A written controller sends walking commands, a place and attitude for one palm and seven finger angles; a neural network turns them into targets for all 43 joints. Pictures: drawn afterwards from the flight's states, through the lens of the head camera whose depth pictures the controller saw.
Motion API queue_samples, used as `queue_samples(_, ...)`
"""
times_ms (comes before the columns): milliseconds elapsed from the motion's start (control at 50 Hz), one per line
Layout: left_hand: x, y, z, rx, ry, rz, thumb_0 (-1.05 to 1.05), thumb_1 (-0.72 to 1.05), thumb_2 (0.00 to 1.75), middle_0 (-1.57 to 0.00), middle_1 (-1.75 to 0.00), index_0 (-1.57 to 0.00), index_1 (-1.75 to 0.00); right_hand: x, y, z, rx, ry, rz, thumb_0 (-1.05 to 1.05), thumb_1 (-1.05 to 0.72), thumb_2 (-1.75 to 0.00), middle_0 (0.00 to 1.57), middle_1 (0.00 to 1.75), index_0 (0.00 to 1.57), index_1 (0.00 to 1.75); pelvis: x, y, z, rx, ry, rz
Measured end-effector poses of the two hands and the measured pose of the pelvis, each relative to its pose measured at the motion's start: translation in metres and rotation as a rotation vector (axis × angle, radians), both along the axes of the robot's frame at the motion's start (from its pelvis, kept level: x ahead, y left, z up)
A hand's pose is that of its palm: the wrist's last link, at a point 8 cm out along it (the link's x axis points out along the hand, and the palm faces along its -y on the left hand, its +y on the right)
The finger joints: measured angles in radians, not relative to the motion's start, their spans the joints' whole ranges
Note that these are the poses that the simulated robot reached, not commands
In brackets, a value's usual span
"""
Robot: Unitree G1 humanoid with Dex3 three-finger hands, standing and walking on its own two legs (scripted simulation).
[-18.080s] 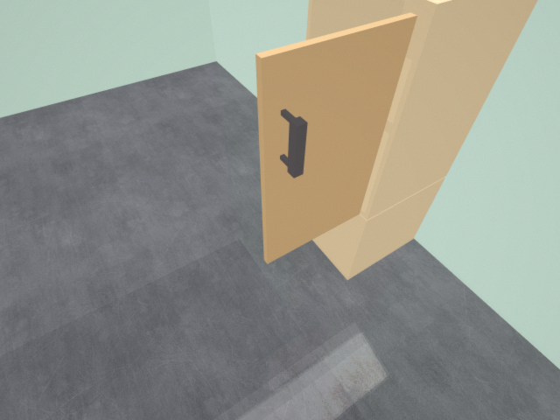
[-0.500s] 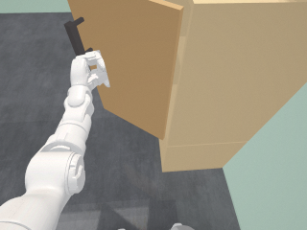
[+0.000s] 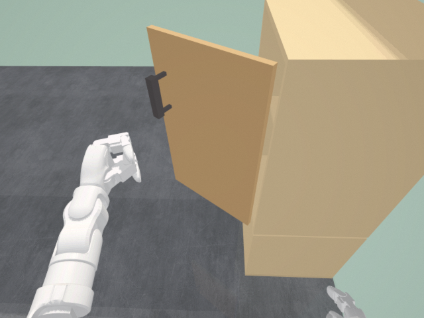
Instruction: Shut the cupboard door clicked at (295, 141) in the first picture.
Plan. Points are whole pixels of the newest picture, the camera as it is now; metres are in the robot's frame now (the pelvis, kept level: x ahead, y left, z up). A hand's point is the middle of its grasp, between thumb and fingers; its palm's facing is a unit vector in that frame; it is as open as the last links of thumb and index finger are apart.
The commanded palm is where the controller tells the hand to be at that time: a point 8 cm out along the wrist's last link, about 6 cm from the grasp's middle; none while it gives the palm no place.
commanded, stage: draw the hand back to the body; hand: left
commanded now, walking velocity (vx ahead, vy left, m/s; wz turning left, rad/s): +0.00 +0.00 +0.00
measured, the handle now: (160, 94) +0.66 +0.18 +0.09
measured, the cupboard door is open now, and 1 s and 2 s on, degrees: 54 54 54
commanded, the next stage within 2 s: step back with the hand held close in 1.04 s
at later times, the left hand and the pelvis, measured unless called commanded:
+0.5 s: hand (56, 212) +0.24 +0.25 +0.15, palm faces +0.39 -0.86 -0.32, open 4.9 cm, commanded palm +0.18 +0.29 +0.17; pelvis +0.01 +0.00 +0.01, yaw +1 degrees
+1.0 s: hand (23, 235) +0.19 +0.27 +0.16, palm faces +0.48 -0.79 -0.37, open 7.4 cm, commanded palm +0.14 +0.30 +0.18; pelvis +0.01 +0.00 +0.01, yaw +1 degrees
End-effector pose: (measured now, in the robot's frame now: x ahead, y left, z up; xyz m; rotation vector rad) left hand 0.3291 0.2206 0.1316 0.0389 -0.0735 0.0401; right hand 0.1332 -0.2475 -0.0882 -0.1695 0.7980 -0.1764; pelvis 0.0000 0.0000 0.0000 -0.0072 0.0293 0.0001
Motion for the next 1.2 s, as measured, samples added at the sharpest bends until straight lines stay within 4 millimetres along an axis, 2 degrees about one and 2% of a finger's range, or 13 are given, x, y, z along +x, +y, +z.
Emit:
queue_samples(120, -0.043, 0.014, 0.008, 0.128, -0.012, 0.112, 0.02, 0.9, 0.9, -1.16, -1.34, -1.15, -1.34, 0.049, 0.021, 0.028, -0.003, -0.121, 0.077, 0.01, -0.91, -0.9, 0.2, 0.3, 0.2, 0.3, -0.002, 0.001, 0.008, 0.004, -0.055, 0.009)
queue_samples(220, -0.071, 0.031, 0.01, 0.168, 0.002, 0.203, 0.02, 0.9, 0.9, -1.04, -1.21, -1.03, -1.21, 0.065, 0.039, 0.035, 0.007, -0.137, 0.139, 0.01, -0.91, -0.9, 0.2, 0.3, 0.2, 0.3, -0.001, 0.001, 0.012, 0.002, -0.086, 0.019)
queue_samples(320, -0.095, 0.045, 0.022, 0.214, -0.018, 0.268, 0.02, 0.9, 0.9, -0.91, -1.06, -0.9, -1.06, 0.064, 0.05, 0.029, 0.029, -0.108, 0.17, 0.01, -0.91, -0.9, 0.2, 0.3, 0.2, 0.3, 0.003, 0.003, 0.014, 0.002, -0.103, 0.024)
queue_samples(420, -0.116, 0.056, 0.032, 0.262, -0.03, 0.319, 0.02, 0.9, 0.9, -0.77, -0.92, -0.77, -0.92, 0.054, 0.052, 0.018, 0.046, -0.055, 0.166, 0.01, -0.9, -0.9, 0.2, 0.3, 0.2, 0.3, 0.007, 0.004, 0.014, 0.002, -0.11, 0.024)
queue_samples(580, -0.152, 0.076, 0.041, 0.347, -0.016, 0.402, 0.02, 0.89, 0.9, -0.55, -0.68, -0.55, -0.68, 0.041, 0.039, 0.008, 0.037, -0.013, 0.129, 0.01, -0.9, -0.9, 0.2, 0.3, 0.2, 0.3, 0.012, 0.003, 0.014, 0.0, -0.109, 0.019)
queue_samples(740, -0.188, 0.089, 0.054, 0.423, -0.029, 0.483, 0.02, 0.89, 0.9, -0.34, -0.45, -0.34, -0.45, 0.046, 0.026, 0.013, 0.008, -0.055, 0.118, 0.01, -0.91, -0.9, 0.2, 0.3, 0.2, 0.3, 0.012, 0.001, 0.013, -0.001, -0.11, 0.022)
queue_samples(820, -0.191, 0.089, 0.052, 0.405, -0.034, 0.509, 0.02, 0.89, 0.9, -0.27, -0.37, -0.27, -0.37, 0.052, 0.026, 0.015, -0.005, -0.076, 0.135, 0.01, -0.91, -0.9, 0.2, 0.3, 0.2, 0.3, 0.009, 0.0, 0.013, 0.001, -0.112, 0.029)
queue_samples(980, -0.182, 0.08, 0.048, 0.377, -0.046, 0.473, 0.02, 0.89, 0.9, -0.22, -0.31, -0.22, -0.31, 0.058, 0.032, 0.023, 0.003, -0.119, 0.144, 0.01, -0.91, -0.9, 0.2, 0.3, 0.2, 0.3, 0.008, -0.002, 0.013, 0.002, -0.114, 0.023)
queue_samples(1200, -0.179, 0.08, 0.056, 0.413, -0.057, 0.458, 0.02, 0.89, 0.9, -0.21, -0.3, -0.21, -0.3, 0.051, 0.033, 0.017, 0.025, -0.09, 0.135, 0.01, -0.91, -0.9, 0.2, 0.3, 0.2, 0.3, 0.01, -0.003, 0.013, -0.001, -0.105, 0.018)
